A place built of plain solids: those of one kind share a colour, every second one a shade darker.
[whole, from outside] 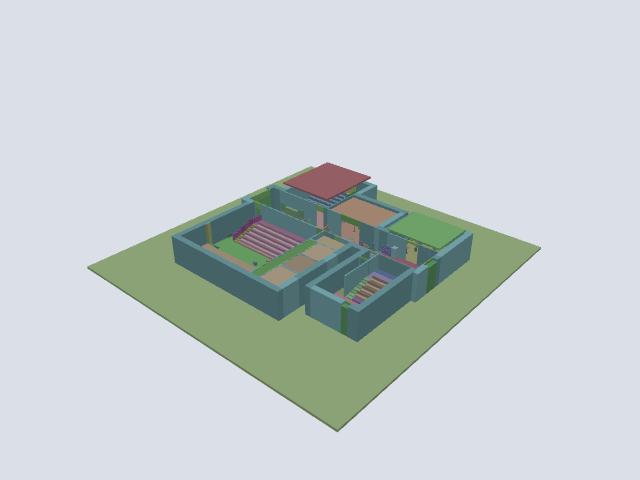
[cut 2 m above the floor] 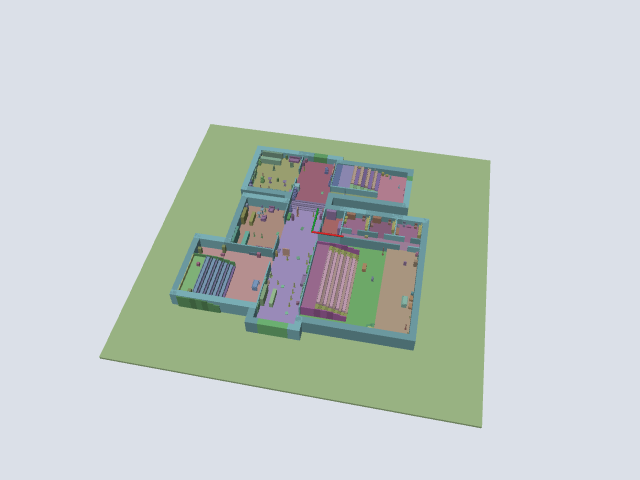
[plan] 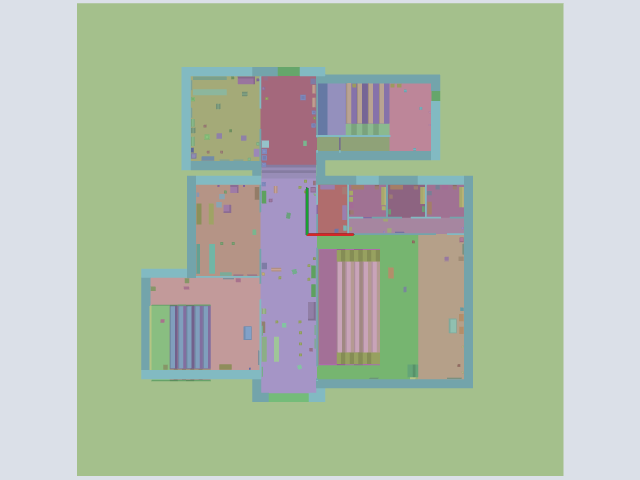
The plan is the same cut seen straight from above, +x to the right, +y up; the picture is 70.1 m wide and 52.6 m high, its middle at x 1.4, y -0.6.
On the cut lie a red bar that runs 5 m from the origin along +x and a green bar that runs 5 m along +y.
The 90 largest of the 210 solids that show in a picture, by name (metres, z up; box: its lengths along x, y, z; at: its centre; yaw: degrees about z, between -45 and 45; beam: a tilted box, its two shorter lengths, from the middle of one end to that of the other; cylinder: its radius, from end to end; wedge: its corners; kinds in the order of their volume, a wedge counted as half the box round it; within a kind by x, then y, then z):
{
 "wall_1": {"box": [1.0, 12.1, 4.99], "at": [-17.68, -9.8, 1.9]},
 "wall_2": {"box": [5.89, 1.0, 4.99], "at": [-15.23, -4.25, 1.9]},
 "wall_3": {"box": [1.0, 11.3, 4.99], "at": [-13.28, 12.7, 1.9]},
 "wall_4": {"box": [1.0, 11.2, 4.99], "at": [-12.68, 0.85, 1.9]},
 "wall_5": {"box": [13.15, 1.0, 4.99], "at": [-11.6, -15.35, 1.9]},
 "wall_6": {"box": [8.75, 1.0, 4.99], "at": [-9.4, 7.55, 1.9]},
 "wall_7": {"box": [8.15, 1.0, 4.99], "at": [-9.1, 5.95, 1.9]},
 "wall_8": {"box": [9.55, 1.0, 4.99], "at": [-9.0, 17.85, 1.9]},
 "wall_9": {"box": [7.35, 0.2, 4.99], "at": [-8.7, -4.65, 1.9]},
 "wall_10": {"box": [7.28, 0.2, 4.99], "at": [-8.66, -4.65, 1.9]},
 "wall_11": {"box": [1.0, 3.39, 4.99], "at": [-5.53, -16.66, 1.9]},
 "wall_12": {"box": [1.0, 2.42, 4.99], "at": [-5.53, 6.77, 1.9]},
 "wall_13": {"box": [1.8, 1.0, 4.99], "at": [-5.13, -17.85, 1.9]},
 "wall_14": {"box": [0.2, 7.95, 4.99], "at": [-5.12, -11.08, 1.9]},
 "wall_15": {"box": [0.2, 3.85, 4.99], "at": [-5.12, -3.48, 1.9]},
 "wall_16": {"box": [0.2, 3.62, 4.99], "at": [-5.12, 9.79, 1.9]},
 "wall_17": {"box": [0.2, 3.75, 4.99], "at": [-5.12, 15.68, 1.9]},
 "wall_18": {"box": [2.8, 1.0, 4.99], "at": [-4.63, 17.85, 1.9]},
 "wall_19": {"box": [2.8, 1.0, 4.99], "at": [0.58, 17.85, 1.9]},
 "wall_20": {"box": [0.2, 13.0, 4.99], "at": [1.07, -7.95, 1.9]},
 "wall_21": {"box": [0.2, 13.0, 4.99], "at": [1.07, -7.95, 1.9]},
 "wall_22": {"box": [0.2, 6.15, 4.99], "at": [1.07, 13.68, 1.9]},
 "wall_23": {"box": [1.8, 1.0, 4.99], "at": [1.08, -17.85, 1.9]},
 "wall_24": {"box": [1.0, 2.41, 4.99], "at": [1.48, -17.15, 1.9]},
 "wall_25": {"box": [1.0, 3.51, 4.99], "at": [1.48, 7.3, 1.9]},
 "wall_26": {"box": [1.0, 1.7, 4.99], "at": [1.48, 17.5, 1.9]},
 "wall_27": {"box": [3.6, 0.2, 4.99], "at": [2.77, 0.05, 1.9]},
 "wall_28": {"box": [4.4, 1.0, 4.99], "at": [3.17, 5.95, 1.9]},
 "wall_29": {"box": [0.2, 3.9, 4.99], "at": [4.47, 3.7, 1.9]},
 "wall_30": {"box": [8.15, 0.2, 4.99], "at": [5.05, 10.8, 1.9]},
 "wall_31": {"box": [6.07, 1.0, 4.99], "at": [6.61, 5.95, 1.9]},
 "wall_32": {"box": [13.15, 0.2, 4.99], "at": [7.55, 0.05, 1.9]},
 "wall_33": {"box": [13.6, 1.0, 4.99], "at": [7.78, 8.65, 1.9]},
 "wall_34": {"box": [13.6, 1.0, 4.99], "at": [7.78, 17.05, 1.9]},
 "wall_35": {"box": [0.2, 3.9, 4.99], "at": [8.74, 3.7, 1.9]},
 "wall_36": {"box": [9.75, 0.2, 4.99], "at": [9.25, 0.05, 1.9]},
 "wall_37": {"box": [17.2, 1.0, 4.99], "at": [9.57, -16.35, 1.9]},
 "wall_38": {"box": [6.07, 1.0, 4.99], "at": [10.88, 5.95, 1.9]},
 "wall_39": {"box": [0.2, 3.9, 4.99], "at": [13.01, 3.7, 1.9]},
 "wall_40": {"box": [1.0, 6.49, 4.99], "at": [14.08, 11.39, 1.9]},
 "wall_41": {"box": [1.0, 1.81, 4.99], "at": [14.08, 16.64, 1.9]},
 "wall_42": {"box": [6.07, 1.0, 4.99], "at": [15.14, 5.95, 1.9]},
 "wall_43": {"box": [1.0, 17.8, 4.99], "at": [17.68, -7.95, 1.9]},
 "wall_44": {"box": [1.0, 3.6, 4.99], "at": [17.68, 0.95, 1.9]},
 "wall_45": {"box": [1.0, 5.5, 4.99], "at": [17.68, 3.7, 1.9]},
 "ground_under_all_1": {"box": [53.31, 51.81, 0.4], "at": [1.43, -0.55, -0.75]},
 "floor_main_hall_1": {"box": [16.2, 16.0, 0.6], "at": [9.18, -7.95, -0.3]},
 "platform_main_stage_1": {"box": [5.1, 16.0, 1.4], "at": [14.72, -7.95, 0.1]},
 "floor_gallery_room_1": {"box": [7.75, 9.5, 1.35], "at": [-9.0, 12.7, 0.07]},
 "floor_street_low_1": {"box": [6.2, 23.6, 0.6], "at": [-2.02, -5.65, -0.3]},
 "floor_street_high_1": {"box": [6.2, 9.8, 1.35], "at": [-2.02, 12.55, 0.07]},
 "floor_studio_1": {"box": [12.15, 10.3, 0.6], "at": [-11.2, -9.8, -0.3]},
 "step_main_tier_1": {"box": [0.95, 9.97, 2.0], "at": [3.7, -7.95, 0.4]},
 "step_main_tier_2": {"box": [0.95, 9.97, 1.72], "at": [4.65, -7.95, 0.26]},
 "step_main_tier_3": {"box": [0.95, 9.97, 1.44], "at": [5.6, -7.95, 0.12]},
 "step_main_tier_4": {"box": [0.95, 9.97, 1.16], "at": [6.55, -7.95, -0.02]},
 "step_main_tier_5": {"box": [0.95, 9.97, 0.88], "at": [7.5, -7.95, -0.16]},
 "floor_dressing_1": {"box": [4.27, 3.7, 1.4], "at": [6.61, 3.7, 0.1]},
 "floor_dressing_2": {"box": [4.27, 3.7, 1.4], "at": [10.88, 3.7, 0.1]},
 "floor_dressing_3": {"box": [4.27, 3.7, 1.4], "at": [15.14, 3.7, 0.1]},
 "step_main_head_1": {"box": [2.0, 12.5, 2.0], "at": [2.23, -7.95, 0.4]},
 "floor_screen_front_1": {"box": [4.65, 7.6, 1.35], "at": [11.35, 12.85, 0.07]},
 "step_studio_tier_1": {"box": [0.9, 6.9, 2.0], "at": [-14.62, -11.25, 0.4]},
 "step_studio_tier_2": {"box": [0.9, 6.9, 1.72], "at": [-13.72, -11.25, 0.26]},
 "step_studio_tier_3": {"box": [0.9, 6.9, 1.44], "at": [-12.82, -11.25, 0.12]},
 "step_studio_tier_4": {"box": [0.9, 6.9, 1.16], "at": [-11.93, -11.25, -0.02]},
 "step_studio_tier_5": {"box": [0.9, 6.9, 0.88], "at": [-11.03, -11.25, -0.16]},
 "floor_cafe_1": {"box": [7.15, 10.2, 0.6], "at": [-8.7, 0.45, -0.3]},
 "step_screen_tier_1": {"box": [1.2, 4.5, 2.39], "at": [4.83, 14.4, 0.59]},
 "step_screen_tier_2": {"box": [1.2, 4.5, 2.13], "at": [6.03, 14.4, 0.47]},
 "step_screen_tier_3": {"box": [1.2, 4.5, 1.87], "at": [7.22, 14.4, 0.34]},
 "step_screen_tier_4": {"box": [1.2, 4.5, 1.61], "at": [8.43, 14.4, 0.2]},
 "ceil_studio_1": {"box": [12.15, 10.3, 0.3], "at": [-11.2, -9.8, 5.95]},
 "step_studio_head_1": {"box": [2.0, 8.15, 2.0], "at": [-16.07, -11.87, 0.4]},
 "floor_back_corridor_1": {"box": [12.8, 1.8, 1.4], "at": [10.88, 0.95, 0.1]},
 "door_leaf_1": {"box": [4.4, 0.97, 3.87], "at": [-2.02, -17.86, 1.33]},
 "door_leaf_2": {"box": [2.4, 0.97, 4.62], "at": [-2.02, 17.86, 1.71]},
 "door_leaf_3": {"box": [0.97, 1.1, 4.62], "at": [14.09, 15.19, 1.71]},
 "step_screen_head_1": {"box": [2.0, 5.85, 2.39], "at": [3.23, 13.72, 0.59]},
 "ceil_gallery_room_1": {"box": [7.75, 9.5, 0.3], "at": [-9.0, 12.7, 4.9]},
 "ceil_cafe_1": {"box": [7.15, 10.2, 0.3], "at": [-8.7, 0.45, 3.75]},
 "floor_screen_passage_1": {"box": [7.95, 1.75, 1.35], "at": [5.05, 9.93, 0.07]},
 "step_screen_back_1": {"box": [1.15, 5.85, 2.39], "at": [1.65, 13.73, 0.59]},
 "ceil_dressing_1": {"box": [4.27, 3.7, 0.3], "at": [6.61, 3.7, 4.2]},
 "ceil_dressing_2": {"box": [4.27, 3.7, 0.3], "at": [10.88, 3.7, 4.2]},
 "ceil_dressing_3": {"box": [4.27, 3.7, 0.3], "at": [15.14, 3.7, 4.2]},
 "floor_wc_1": {"box": [3.4, 5.5, 0.6], "at": [2.77, 2.8, -0.3]},
 "wall_mass_1": {"box": [0.22, 7.13, 4.99], "at": [-17.18, -11.37, 1.9]},
 "ceil_back_corridor_1": {"box": [12.8, 1.8, 0.3], "at": [10.88, 0.95, 4.2]},
 "ceil_wc_1": {"box": [3.4, 5.5, 0.3], "at": [2.77, 2.8, 3.4]}
}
